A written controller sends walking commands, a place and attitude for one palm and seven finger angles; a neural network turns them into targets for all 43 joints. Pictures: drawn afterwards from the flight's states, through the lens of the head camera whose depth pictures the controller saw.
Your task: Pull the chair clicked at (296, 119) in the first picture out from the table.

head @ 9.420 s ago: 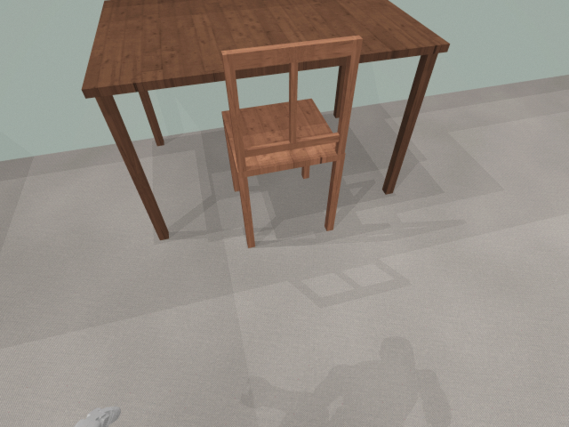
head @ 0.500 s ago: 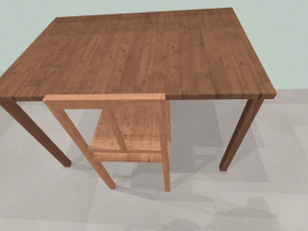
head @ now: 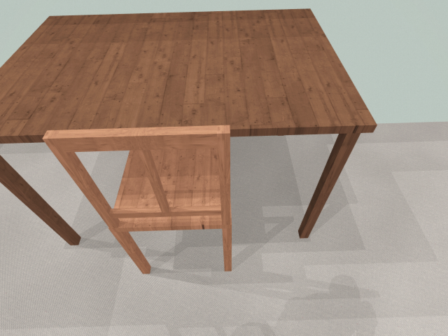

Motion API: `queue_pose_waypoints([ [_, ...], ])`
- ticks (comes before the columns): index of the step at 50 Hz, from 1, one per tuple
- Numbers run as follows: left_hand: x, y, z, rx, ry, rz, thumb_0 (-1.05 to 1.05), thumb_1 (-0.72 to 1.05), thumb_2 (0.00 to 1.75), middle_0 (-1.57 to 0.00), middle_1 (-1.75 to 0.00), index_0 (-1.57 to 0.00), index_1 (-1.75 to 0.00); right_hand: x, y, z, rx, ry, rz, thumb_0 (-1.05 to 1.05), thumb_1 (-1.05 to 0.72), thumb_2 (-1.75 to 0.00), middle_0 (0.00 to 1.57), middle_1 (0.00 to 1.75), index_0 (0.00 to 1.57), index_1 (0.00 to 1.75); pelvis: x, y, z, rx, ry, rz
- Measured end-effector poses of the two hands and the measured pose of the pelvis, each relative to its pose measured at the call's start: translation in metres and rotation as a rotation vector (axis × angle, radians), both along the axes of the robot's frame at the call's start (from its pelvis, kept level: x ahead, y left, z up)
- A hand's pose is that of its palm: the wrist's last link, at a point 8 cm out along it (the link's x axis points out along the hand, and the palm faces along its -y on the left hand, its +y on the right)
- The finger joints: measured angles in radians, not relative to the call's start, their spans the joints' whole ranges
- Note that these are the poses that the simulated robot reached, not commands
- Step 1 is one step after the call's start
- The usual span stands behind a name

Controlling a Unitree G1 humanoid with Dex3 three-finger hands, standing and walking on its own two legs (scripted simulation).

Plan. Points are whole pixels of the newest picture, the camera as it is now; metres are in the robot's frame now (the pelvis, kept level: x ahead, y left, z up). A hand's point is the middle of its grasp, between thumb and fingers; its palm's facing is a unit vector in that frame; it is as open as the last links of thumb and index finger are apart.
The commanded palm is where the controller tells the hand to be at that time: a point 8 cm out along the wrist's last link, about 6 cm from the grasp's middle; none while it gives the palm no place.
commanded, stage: look again from close up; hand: left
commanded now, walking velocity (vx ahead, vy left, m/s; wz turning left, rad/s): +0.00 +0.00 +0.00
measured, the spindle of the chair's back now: (155, 182) +0.49 +0.20 -0.10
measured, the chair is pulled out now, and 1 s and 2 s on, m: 0.00 0.00 0.00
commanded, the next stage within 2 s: none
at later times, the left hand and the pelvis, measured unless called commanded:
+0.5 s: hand out of the picture +0.03 +0.16 -0.18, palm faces +0.08 -0.98 -0.18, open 7.3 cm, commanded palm none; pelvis +0.03 +0.00 +0.00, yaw +1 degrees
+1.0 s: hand out of the picture -0.01 +0.22 -0.18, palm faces +0.02 -0.99 -0.16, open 7.3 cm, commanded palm none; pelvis +0.01 +0.06 +0.00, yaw +0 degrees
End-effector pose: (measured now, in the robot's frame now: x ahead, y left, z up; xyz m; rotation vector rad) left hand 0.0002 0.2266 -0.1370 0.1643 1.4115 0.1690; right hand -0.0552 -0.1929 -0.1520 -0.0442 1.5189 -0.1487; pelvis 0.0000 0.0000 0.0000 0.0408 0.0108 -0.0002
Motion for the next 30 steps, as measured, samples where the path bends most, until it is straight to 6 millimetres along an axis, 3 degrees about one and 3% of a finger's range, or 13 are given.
queue_pose_waypoints([
  [3, 0.007, -0.009, 0.003, 0.025, -0.012, -0.032, 0.01, 0.92, 0.90, -0.20, -0.30, -0.20, -0.30, 0.004, -0.015, -0.008, 0.010, 0.011, -0.001, 0.00, -0.91, -0.90, 0.20, 0.30, 0.20, 0.30, 0.001, -0.008, -0.003, -0.023, 0.011, 0.001],
  [6, 0.014, -0.017, 0.004, 0.037, -0.038, -0.029, 0.01, 0.92, 0.90, -0.20, -0.30, -0.20, -0.30, 0.021, -0.031, -0.008, -0.008, -0.014, 0.010, 0.00, -0.91, -0.90, 0.20, 0.30, 0.20, 0.30, 0.007, -0.016, -0.003, -0.031, 0.015, 0.012],
  [14, 0.025, -0.025, -0.003, 0.019, -0.103, 0.027, 0.01, 0.93, 0.90, -0.20, -0.30, -0.21, -0.30, 0.107, -0.060, 0.003, -0.098, -0.195, 0.068, 0.00, -0.91, -0.90, 0.19, 0.30, 0.20, 0.30, 0.019, -0.021, -0.004, -0.052, -0.014, 0.030],
  [18, 0.026, -0.025, -0.013, -0.006, -0.109, 0.045, 0.01, 0.93, 0.90, -0.20, -0.30, -0.21, -0.30, 0.150, -0.056, 0.011, -0.119, -0.303, 0.106, 0.00, -0.91, -0.90, 0.19, 0.30, 0.20, 0.30, 0.024, -0.017, -0.007, -0.067, -0.036, 0.038],
  [22, 0.024, -0.022, -0.014, -0.026, -0.098, 0.048, 0.01, 0.93, 0.90, -0.20, -0.30, -0.21, -0.30, 0.176, -0.042, 0.023, -0.112, -0.373, 0.133, 0.00, -0.91, -0.90, 0.19, 0.30, 0.20, 0.30, 0.029, -0.011, -0.003, -0.053, -0.039, 0.025],
  [26, 0.020, -0.016, -0.011, -0.033, -0.085, 0.044, 0.01, 0.92, 0.90, -0.20, -0.30, -0.21, -0.30, 0.182, -0.026, 0.025, -0.094, -0.388, 0.145, 0.00, -0.91, -0.90, 0.19, 0.30, 0.20, 0.30, 0.029, -0.002, 0.000, -0.054, -0.037, 0.018],
  [30, 0.014, -0.006, -0.007, -0.031, -0.068, 0.040, 0.01, 0.92, 0.90, -0.20, -0.30, -0.21, -0.30, 0.170, -0.011, 0.020, -0.072, -0.352, 0.144, 0.00, -0.91, -0.90, 0.19, 0.30, 0.20, 0.30, 0.028, 0.008, 0.002, -0.052, -0.035, 0.015],
])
